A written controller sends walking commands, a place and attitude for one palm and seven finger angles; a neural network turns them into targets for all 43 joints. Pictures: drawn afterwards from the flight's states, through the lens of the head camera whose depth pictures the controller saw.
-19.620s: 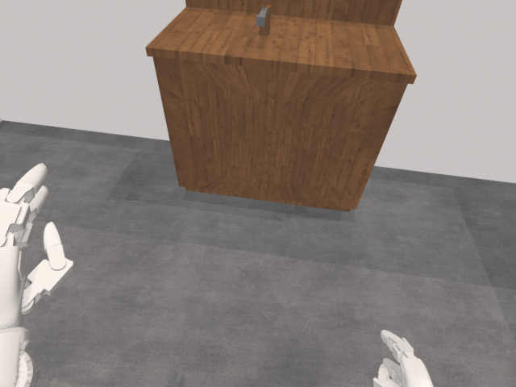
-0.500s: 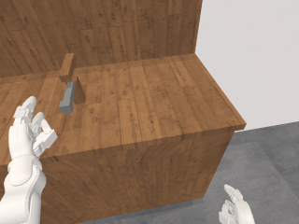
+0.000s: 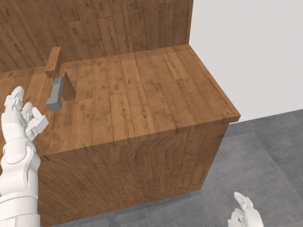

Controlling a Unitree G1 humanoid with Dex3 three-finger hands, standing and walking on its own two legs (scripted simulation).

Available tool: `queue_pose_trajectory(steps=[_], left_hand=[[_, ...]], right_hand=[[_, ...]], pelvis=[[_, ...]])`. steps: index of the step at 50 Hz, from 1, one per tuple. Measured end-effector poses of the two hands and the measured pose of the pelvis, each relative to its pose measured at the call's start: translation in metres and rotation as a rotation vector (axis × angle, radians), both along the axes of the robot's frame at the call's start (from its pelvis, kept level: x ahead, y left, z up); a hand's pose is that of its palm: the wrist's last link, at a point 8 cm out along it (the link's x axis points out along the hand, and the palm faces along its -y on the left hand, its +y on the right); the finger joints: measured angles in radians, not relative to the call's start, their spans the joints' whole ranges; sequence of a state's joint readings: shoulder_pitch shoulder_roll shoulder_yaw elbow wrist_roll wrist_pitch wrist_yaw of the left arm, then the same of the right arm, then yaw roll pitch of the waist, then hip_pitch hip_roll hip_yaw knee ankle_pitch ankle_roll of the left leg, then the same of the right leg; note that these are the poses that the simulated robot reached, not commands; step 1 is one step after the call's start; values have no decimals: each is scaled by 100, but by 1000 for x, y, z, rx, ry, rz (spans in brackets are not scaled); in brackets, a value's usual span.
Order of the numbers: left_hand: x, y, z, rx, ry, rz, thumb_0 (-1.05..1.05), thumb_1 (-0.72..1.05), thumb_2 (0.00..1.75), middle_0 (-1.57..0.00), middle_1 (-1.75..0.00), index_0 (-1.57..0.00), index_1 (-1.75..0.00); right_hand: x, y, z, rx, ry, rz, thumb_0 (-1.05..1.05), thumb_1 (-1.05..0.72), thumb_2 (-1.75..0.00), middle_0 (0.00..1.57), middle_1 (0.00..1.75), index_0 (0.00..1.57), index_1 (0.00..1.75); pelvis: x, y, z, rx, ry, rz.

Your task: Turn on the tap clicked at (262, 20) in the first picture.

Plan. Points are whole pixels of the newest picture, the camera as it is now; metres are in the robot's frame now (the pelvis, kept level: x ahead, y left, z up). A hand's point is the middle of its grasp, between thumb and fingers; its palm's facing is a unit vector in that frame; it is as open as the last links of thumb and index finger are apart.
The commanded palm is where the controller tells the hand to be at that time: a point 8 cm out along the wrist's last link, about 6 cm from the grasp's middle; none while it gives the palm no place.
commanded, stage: reach beside the lever's end, fingers flat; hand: left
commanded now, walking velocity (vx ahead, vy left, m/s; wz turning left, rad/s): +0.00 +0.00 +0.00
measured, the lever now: (54, 104) +0.39 +0.31 +0.13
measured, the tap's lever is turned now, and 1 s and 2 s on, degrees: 0 0 13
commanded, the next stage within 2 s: push the lever round in 0.94 s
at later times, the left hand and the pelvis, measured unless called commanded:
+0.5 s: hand (42, 110) +0.37 +0.33 +0.12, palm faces +0.51 -0.86 -0.08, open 7.8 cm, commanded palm +0.31 +0.38 +0.13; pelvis +0.01 +0.02 +0.00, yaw -2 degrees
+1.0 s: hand (44, 112) +0.36 +0.32 +0.13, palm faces +0.50 -0.86 -0.07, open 7.8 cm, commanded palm +0.31 +0.36 +0.13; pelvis +0.02 +0.04 +0.00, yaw -1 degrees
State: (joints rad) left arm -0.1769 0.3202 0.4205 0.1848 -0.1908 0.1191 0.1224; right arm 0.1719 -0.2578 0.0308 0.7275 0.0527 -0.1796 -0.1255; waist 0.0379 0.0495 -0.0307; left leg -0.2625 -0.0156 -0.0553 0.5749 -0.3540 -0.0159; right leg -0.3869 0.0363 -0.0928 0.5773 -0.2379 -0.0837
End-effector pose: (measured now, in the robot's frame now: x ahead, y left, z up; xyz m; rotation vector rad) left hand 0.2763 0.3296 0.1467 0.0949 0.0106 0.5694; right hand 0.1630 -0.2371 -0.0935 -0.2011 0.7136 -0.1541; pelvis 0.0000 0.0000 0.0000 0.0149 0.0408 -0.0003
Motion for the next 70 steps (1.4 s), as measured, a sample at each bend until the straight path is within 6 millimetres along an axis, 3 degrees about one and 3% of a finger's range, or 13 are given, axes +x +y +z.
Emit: queue_pose_trajectory(steps=[16,25,34,42,48,57,70], left_hand=[[44,33,-12,-16,22,-4,2,90,90,-15,-15,-16,-16],[45,40,-19,-14,-5,-34,2,90,90,-15,-15,-16,-15],[28,51,-19,-8,-34,-7,2,90,90,-15,-15,-16,-15],[43,34,-13,-21,-38,-75,2,90,90,-15,-15,-15,-15],[44,30,-18,-30,-4,-58,2,90,90,-15,-15,-16,-15],[21,31,-14,-9,-29,-10,2,90,90,-15,-15,-16,-15],[41,5,-14,-27,-1,-30,1,91,91,-15,-15,-16,-15]], right_hand=[[-51,-15,-14,-32,145,-74,1,-90,-90,20,30,20,30],[-70,-6,-14,-25,193,-114,1,-90,-90,20,30,20,30],[-45,18,-8,-23,146,-65,1,-90,-90,20,30,20,30],[-6,40,0,-7,63,-9,1,-90,-90,20,30,20,30],[11,47,7,17,24,1,1,-90,-90,20,30,20,30],[10,42,1,9,67,25,1,-90,-90,20,30,20,30],[-6,18,-6,1,92,-8,1,-90,-90,20,30,20,30]], pelvis=[[-2,8,-2,-9,63,-11],[7,21,-1,-15,68,-29],[11,34,1,-24,51,-15],[14,42,1,-25,50,-2],[20,42,3,-24,54,-13],[21,36,3,-25,37,2],[12,18,2,-11,41,1]])
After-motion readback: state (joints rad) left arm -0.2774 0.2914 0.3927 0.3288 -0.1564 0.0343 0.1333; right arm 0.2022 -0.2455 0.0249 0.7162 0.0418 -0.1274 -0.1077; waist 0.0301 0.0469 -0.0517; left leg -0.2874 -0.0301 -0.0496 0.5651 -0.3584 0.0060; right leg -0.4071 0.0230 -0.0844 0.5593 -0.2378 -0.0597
